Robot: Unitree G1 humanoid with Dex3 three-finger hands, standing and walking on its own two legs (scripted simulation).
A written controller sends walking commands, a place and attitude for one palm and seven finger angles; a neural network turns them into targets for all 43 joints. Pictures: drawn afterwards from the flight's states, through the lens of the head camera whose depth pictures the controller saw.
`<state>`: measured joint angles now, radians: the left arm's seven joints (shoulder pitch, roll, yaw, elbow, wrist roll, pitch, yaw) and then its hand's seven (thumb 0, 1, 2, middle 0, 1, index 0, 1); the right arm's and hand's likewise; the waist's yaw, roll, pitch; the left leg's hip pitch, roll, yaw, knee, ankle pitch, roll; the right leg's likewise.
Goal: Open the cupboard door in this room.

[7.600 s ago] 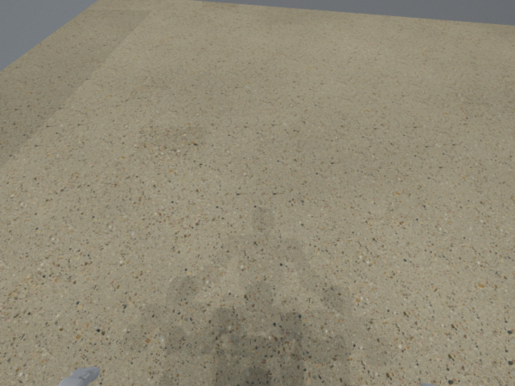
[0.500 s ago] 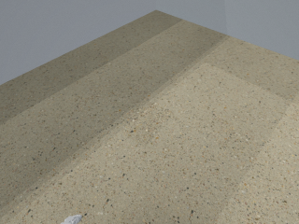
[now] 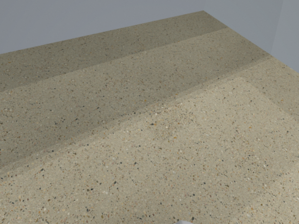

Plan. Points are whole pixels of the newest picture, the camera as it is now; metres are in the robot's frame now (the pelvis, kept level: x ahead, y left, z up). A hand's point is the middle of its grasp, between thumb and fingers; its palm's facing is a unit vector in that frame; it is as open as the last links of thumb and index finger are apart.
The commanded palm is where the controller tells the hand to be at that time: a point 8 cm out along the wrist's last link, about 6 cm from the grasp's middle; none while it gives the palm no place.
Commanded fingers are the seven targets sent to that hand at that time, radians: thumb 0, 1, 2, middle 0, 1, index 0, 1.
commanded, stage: turn or walk to find it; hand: left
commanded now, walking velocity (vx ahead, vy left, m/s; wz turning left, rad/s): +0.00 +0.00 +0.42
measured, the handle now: out of the picture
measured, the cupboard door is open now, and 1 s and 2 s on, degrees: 0 0 0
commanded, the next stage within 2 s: none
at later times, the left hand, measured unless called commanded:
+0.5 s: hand out of the picture +0.04 +0.16 -0.14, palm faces +0.22 -0.94 -0.28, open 7.4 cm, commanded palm none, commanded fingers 0.00 0.90 0.90 -0.20 -0.30 -0.20 -0.30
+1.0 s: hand out of the picture -0.10 +0.22 -0.17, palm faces +0.47 -0.85 -0.25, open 7.4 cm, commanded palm none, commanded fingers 0.00 0.90 0.90 -0.20 -0.30 -0.20 -0.30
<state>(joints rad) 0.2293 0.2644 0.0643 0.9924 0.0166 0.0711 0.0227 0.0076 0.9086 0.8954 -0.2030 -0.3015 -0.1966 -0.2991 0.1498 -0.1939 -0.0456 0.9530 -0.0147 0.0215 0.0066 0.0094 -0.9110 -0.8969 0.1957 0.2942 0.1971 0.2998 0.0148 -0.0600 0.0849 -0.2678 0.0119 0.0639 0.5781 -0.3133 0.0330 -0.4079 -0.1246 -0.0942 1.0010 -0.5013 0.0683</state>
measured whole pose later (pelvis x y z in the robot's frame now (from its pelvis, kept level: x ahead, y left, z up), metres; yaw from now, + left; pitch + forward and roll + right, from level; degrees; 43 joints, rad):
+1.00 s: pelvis -0.04 +0.00 +0.01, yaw +26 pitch +0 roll -1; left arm 0.22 0.27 0.06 0.98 0.02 0.06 0.01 0.01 0.91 0.90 -0.20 -0.30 -0.19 -0.30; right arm 0.13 -0.19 -0.04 0.94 -0.01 0.02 0.00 0.01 -0.91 -0.90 0.20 0.29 0.20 0.30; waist 0.02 -0.04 0.07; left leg -0.25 -0.01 0.03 0.49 -0.25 0.04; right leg -0.45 -0.10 -0.06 1.07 -0.43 0.08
